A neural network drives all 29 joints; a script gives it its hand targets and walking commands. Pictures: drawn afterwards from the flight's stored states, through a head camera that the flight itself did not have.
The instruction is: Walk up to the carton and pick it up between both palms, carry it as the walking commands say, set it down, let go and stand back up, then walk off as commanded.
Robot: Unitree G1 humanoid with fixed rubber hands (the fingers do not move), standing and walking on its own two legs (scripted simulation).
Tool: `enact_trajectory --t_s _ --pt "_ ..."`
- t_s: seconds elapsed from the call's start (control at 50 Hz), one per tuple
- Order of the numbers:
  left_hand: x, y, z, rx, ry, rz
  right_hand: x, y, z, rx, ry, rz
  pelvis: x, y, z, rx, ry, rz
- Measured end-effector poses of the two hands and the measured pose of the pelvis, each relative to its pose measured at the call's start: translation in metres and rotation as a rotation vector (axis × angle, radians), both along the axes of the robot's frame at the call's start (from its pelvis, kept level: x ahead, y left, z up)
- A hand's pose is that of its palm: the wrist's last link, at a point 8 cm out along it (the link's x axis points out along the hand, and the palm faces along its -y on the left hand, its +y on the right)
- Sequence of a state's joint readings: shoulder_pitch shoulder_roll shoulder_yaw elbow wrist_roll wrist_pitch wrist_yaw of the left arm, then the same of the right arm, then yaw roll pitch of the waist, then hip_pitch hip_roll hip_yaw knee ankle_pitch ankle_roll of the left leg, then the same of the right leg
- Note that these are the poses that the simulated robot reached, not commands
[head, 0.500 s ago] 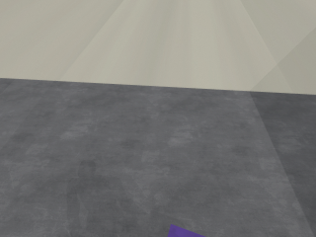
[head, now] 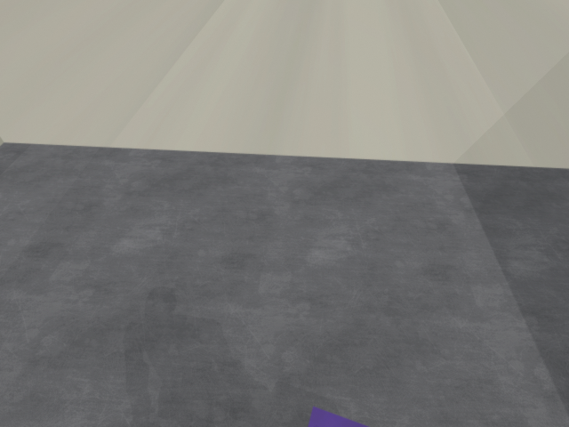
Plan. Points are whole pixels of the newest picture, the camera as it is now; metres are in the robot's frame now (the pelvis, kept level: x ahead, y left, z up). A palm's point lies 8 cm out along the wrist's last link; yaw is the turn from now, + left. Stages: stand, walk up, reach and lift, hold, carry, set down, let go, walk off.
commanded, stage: stand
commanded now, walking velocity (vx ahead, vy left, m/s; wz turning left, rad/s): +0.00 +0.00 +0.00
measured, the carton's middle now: out of the picture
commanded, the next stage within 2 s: walk off in 1.68 s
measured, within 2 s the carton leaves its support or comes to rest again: neither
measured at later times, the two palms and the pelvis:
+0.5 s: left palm out of the picture -0.01 +0.22 -0.15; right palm out of the picture +0.00 -0.23 -0.14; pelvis +0.00 +0.00 +0.00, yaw +0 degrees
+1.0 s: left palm out of the picture +0.05 +0.27 -0.13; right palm out of the picture +0.09 -0.29 -0.12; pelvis -0.01 -0.01 +0.00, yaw +0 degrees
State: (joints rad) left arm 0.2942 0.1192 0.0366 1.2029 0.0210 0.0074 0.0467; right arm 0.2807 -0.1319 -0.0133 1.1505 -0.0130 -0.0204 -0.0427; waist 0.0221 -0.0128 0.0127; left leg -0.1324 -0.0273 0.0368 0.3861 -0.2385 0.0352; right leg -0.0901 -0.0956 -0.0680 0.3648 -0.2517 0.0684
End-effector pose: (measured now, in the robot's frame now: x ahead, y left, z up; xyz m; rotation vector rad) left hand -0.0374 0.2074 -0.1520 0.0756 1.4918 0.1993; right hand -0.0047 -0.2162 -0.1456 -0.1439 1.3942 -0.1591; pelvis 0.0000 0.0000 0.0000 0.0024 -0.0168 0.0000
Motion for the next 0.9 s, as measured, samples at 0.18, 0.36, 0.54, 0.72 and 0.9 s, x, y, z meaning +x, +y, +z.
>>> enact_trajectory --t_s 0.18,0.36,0.54,0.72,0.9 --pt "-0.005 0.001 0.002 0.000 0.025 -0.003 -0.002 0.004 -0.002 0.010 0.017 -0.005 0.002 0.001 0.000 -0.003 0.002 0.003" --pt "0.006 -0.004 -0.001 -0.013 0.008 -0.014 -0.002 0.004 -0.001 0.006 0.011 -0.004 0.003 0.001 -0.001 -0.006 -0.003 0.009" --pt "0.030 0.018 0.003 0.037 -0.078 -0.032 0.014 -0.018 0.004 -0.043 -0.043 0.023 -0.003 0.000 -0.001 -0.003 -0.016 0.003" --pt "0.053 0.052 0.014 0.113 -0.149 -0.064 0.051 -0.050 0.015 -0.109 -0.152 0.066 -0.009 -0.002 -0.001 -0.004 -0.026 0.005" --pt "0.073 0.065 0.023 0.144 -0.206 -0.089 0.079 -0.069 0.025 -0.144 -0.213 0.114 -0.011 -0.006 0.000 -0.002 -0.033 0.001"
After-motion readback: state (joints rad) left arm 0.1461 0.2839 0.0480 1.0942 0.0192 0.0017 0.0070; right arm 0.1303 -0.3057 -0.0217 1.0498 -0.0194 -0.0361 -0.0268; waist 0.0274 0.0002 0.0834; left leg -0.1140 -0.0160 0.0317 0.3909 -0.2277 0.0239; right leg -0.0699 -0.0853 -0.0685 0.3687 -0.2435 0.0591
